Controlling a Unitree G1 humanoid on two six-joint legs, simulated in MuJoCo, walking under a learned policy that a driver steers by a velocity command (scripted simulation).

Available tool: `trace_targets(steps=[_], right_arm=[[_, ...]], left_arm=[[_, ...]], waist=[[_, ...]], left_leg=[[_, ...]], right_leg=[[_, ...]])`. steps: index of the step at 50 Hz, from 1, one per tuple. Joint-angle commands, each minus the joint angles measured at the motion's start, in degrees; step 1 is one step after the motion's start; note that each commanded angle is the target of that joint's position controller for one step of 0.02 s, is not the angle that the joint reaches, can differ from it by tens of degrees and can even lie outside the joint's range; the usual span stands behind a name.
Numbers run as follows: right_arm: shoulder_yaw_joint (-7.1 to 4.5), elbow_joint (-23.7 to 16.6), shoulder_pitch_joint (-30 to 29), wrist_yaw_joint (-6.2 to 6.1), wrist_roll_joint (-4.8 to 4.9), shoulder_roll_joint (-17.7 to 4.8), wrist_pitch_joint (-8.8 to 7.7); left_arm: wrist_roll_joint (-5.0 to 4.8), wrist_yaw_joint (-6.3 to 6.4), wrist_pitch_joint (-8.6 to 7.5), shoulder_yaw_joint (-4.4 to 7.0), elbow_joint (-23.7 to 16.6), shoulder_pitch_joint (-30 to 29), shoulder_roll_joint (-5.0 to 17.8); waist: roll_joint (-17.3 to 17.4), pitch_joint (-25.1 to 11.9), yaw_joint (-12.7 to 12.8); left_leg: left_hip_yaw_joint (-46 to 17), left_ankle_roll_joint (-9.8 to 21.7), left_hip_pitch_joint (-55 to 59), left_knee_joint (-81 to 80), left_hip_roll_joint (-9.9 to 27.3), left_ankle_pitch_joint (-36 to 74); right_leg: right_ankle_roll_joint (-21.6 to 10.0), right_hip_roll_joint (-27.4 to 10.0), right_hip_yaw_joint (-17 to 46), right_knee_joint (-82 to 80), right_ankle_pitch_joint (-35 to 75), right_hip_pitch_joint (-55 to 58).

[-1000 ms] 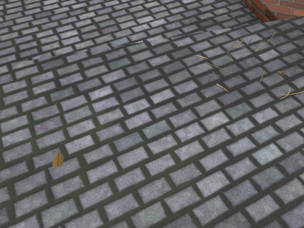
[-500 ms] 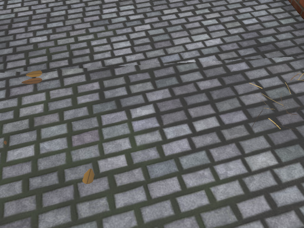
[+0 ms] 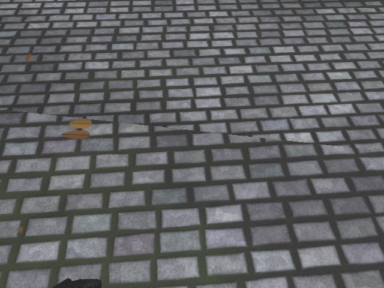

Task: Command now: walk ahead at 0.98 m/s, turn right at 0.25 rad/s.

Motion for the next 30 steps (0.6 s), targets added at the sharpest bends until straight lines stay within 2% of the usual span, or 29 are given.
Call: trace_targets(steps=[1, 3, 4, 6, 7, 8, 9, 10, 11, 12, 13, 14, 15, 16, 18, 20, 21, 22, 23, 24, 26, 27, 28, 29, 30], right_arm=[[-1.79, -1.8, 3.5, -1.43, 0.08, -9.4, -1.86], [-1.73, -0.7, 4.6, -1.81, -0.74, -10.2, -1.27], [-1.70, -0.7, 4.0, -2.06, -1.27, -10.6, -0.73], [-2.07, -1.7, 1.7, -2.98, -2.78, -12.7, 0.55], [-2.48, -2.7, -0.6, -3.58, -3.68, -14.0, 1.19], [-2.93, -4.2, -4.8, -3.93, -4.51, -15.3, 1.87], [-3.61, -7.1, -13.4, -3.98, -4.26, -17.9, 2.14], [-0.95, -9.0, -11.7, -2.77, -5.28, -7.4, 0.73], [0.87, -12.6, -5.2, -0.68, 0.60, -4.3, -2.15], [0.47, -14.0, -10.6, 0.46, 1.53, -9.4, -4.21], [0.43, -15.7, -14.4, 0.85, 1.23, -9.9, -4.78], [0.70, -15.6, -13.9, 0.72, -0.60, -8.7, -4.82], [0.47, -15.2, -12.2, 0.31, -1.85, -8.5, -4.22], [0.12, -14.9, -10.7, -0.02, -1.90, -9.0, -3.25], [-0.16, -16.2, -12.1, -1.31, -1.74, -9.7, -1.85], [0.47, -19.4, -19.5, -2.12, -2.95, -8.3, -1.63], [0.89, -20.6, -22.6, -2.15, -2.97, -6.7, -1.65], [0.98, -21.6, -25.0, -2.21, -2.41, -5.7, -1.64], [0.59, -22.4, -26.3, -2.28, -1.33, -5.9, -1.60], [-0.26, -22.9, -26.6, -2.47, -0.17, -7.4, -1.52], [-1.78, -23.4, -27.8, -2.63, 1.40, -10.3, -1.75], [-2.61, -23.4, -27.1, -2.62, 1.91, -11.6, -2.17], [-3.84, -22.5, -22.8, -2.62, 2.11, -13.5, -2.69], [-4.95, -20.8, -12.8, -2.56, 2.10, -15.1, -3.02], [-5.64, -18.9, 2.5, -3.07, 1.56, -17.9, -2.37]], left_arm=[[-1.47, -1.04, -0.94, 0.26, -4.8, -10.2, 2.4], [-2.44, -2.61, -1.37, 0.67, -5.9, -12.1, 3.0], [-2.58, -3.40, -1.67, 1.17, -6.1, -11.5, 3.9], [-2.94, -4.54, -1.57, 2.35, -6.1, -7.7, 6.3], [-3.18, -4.65, -0.92, 3.09, -5.1, -2.1, 8.0], [-3.26, -4.32, 0.05, 4.45, -1.9, 10.3, 10.9], [-2.54, -3.61, 0.92, 5.65, 3.1, 28.7, 13.7], [-1.59, -3.20, 1.94, 5.02, 7.5, 34.3, 13.6], [0.59, -2.87, 1.29, 4.78, 4.8, 28.6, 12.7], [1.15, -1.83, 1.65, 4.76, 2.8, 26.3, 8.6], [1.35, -1.95, 1.54, 4.07, 2.2, 23.1, 7.0], [0.80, -2.51, 1.17, 4.24, 1.0, 18.6, 7.7], [0.45, -2.57, 0.88, 4.47, -0.2, 14.8, 8.6], [0.15, -2.50, 1.10, 4.38, -0.8, 12.3, 8.0], [-1.03, -2.16, 1.28, 4.07, -0.5, 11.2, 6.7], [-1.75, -1.02, 1.38, 4.16, 0.1, 11.6, 7.3], [-2.03, -0.61, 1.59, 4.43, 0.8, 12.3, 8.0], [-2.22, -0.51, 1.77, 4.75, 1.6, 13.9, 8.7], [-2.53, -0.60, 1.90, 5.01, 2.3, 15.7, 9.2], [-3.12, -0.58, 1.98, 5.07, 2.7, 16.6, 9.0], [-3.41, -0.23, 2.25, 5.07, 3.5, 17.4, 8.1], [-3.15, -0.07, 2.56, 5.17, 3.6, 17.2, 7.9], [-2.69, -0.03, 2.94, 5.33, 3.3, 16.1, 8.2], [-1.66, -0.33, 3.28, 5.07, 2.2, 14.1, 7.9], [0.66, -0.75, 3.39, 3.49, -0.3, 12.1, 3.9]], waist=[[3.2, 7.1, -4.7], [4.5, 7.3, -5.1], [5.1, 6.0, -4.1], [8.7, 1.3, 0.1], [11.0, -2.0, 3.9], [12.2, -7.0, 10.2], [8.6, -11.9, 20.3], [-12.4, -12.6, 16.6], [-23.5, -18.0, 8.9], [-10.8, -14.3, 11.6], [1.0, -8.0, 8.3], [10.0, -3.0, 3.7], [11.3, -0.7, 0.8], [10.1, 2.2, -1.0], [7.4, 5.3, -2.1], [4.5, 7.4, 0.3], [2.3, 7.1, 1.9], [0.4, 5.8, 3.8], [-1.1, 4.0, 5.3], [-2.5, 3.0, 5.7], [-4.4, 2.7, 6.0], [-4.9, 2.1, 5.2], [-5.2, -0.9, 2.2], [-5.4, -8.2, -3.2], [-1.2, -19.6, -9.1]], left_leg=[[-2.4, -0.5, -9.4, -12.4, 13.1, 23.3], [-0.7, -3.0, 1.7, -10.7, 15.4, 33.9], [0.7, -4.5, 6.1, -8.4, 16.1, 44.0], [2.8, -6.3, 12.3, -0.6, 17.8, 71.4], [3.3, -6.8, 13.2, 6.4, 18.8, 83.9], [3.4, -6.9, 10.5, 19.1, 19.3, 91.5], [5.5, -7.6, -1.1, 42.6, 17.2, 86.0], [3.1, -8.3, -30.5, 69.9, 7.1, 10.8], [-7.1, -8.7, -51.3, 80.7, 2.3, -14.0], [-10.2, -3.9, -54.3, 74.4, 6.3, -5.8], [-8.8, -2.2, -51.6, 68.4, 7.8, -1.1], [-8.2, -1.8, -47.4, 62.9, 9.4, 1.0], [-8.7, -2.9, -43.5, 58.4, 11.0, 2.1], [-8.2, -4.2, -40.6, 55.5, 12.2, 2.6], [-5.3, -6.7, -36.3, 46.7, 13.6, 3.8], [-1.4, -8.8, -29.0, 33.4, 12.1, 13.2], [-0.3, -9.3, -23.5, 25.5, 10.9, 18.8], [0.4, -9.8, -18.4, 19.9, 9.2, 23.1], [0.3, -10.4, -14.9, 16.5, 7.6, 25.9], [-1.5, -11.0, -13.7, 12.4, 7.0, 26.2], [-4.3, -10.9, -15.1, 6.3, 7.2, 23.2], [-4.6, -10.2, -14.8, 4.5, 7.2, 20.5], [-4.0, -8.8, -10.7, 3.7, 7.0, 17.7], [-5.0, -6.5, 0.0, 6.5, 10.3, 15.7], [-14.7, -2.8, 19.3, 11.3, 20.7, 3.4]], right_leg=[[-1.8, 4.5, -4.9, -15.3, 11.0, 10.8], [-3.6, 6.8, -5.2, -21.1, 9.4, 7.3], [-4.6, 8.6, -6.3, -22.4, 7.7, 7.9], [-5.8, 12.4, -10.0, -19.8, 0.1, 12.6], [-6.2, 13.9, -11.2, -17.3, -4.7, 17.6], [-7.5, 14.4, -10.3, -14.7, -8.8, 28.3], [-10.7, 10.9, -4.5, -19.1, -4.8, 47.1], [-14.6, 5.9, 6.3, -11.6, -13.5, 68.6], [-25.7, -5.8, 44.3, -28.1, -42.5, 80.1], [-21.9, -5.4, 48.2, -37.8, -50.1, 77.0], [-18.9, -4.2, 43.7, -39.5, -43.6, 66.6], [-18.7, -2.1, 40.3, -40.8, -38.5, 54.8], [-18.9, 0.9, 36.8, -41.7, -34.6, 46.5], [-18.4, 3.8, 32.3, -42.9, -30.9, 39.9], [-17.5, 7.6, 24.6, -42.7, -22.7, 29.3], [-16.0, 11.2, 18.6, -42.3, -13.7, 20.3], [-14.1, 13.0, 16.4, -41.5, -13.5, 17.2], [-12.5, 13.7, 16.4, -40.9, -14.6, 15.9], [-11.7, 13.1, 18.3, -40.7, -16.5, 17.2], [-11.0, 12.6, 20.6, -39.3, -19.0, 21.1], [-9.8, 11.1, 24.4, -34.6, -19.2, 31.0], [-9.1, 10.1, 25.7, -30.9, -14.7, 35.5], [-7.8, 10.2, 25.2, -24.1, -6.0, 38.6], [-5.8, 11.1, 22.6, -12.2, 0.5, 38.4], [-4.6, 12.5, 17.6, 7.1, -6.5, 28.5]])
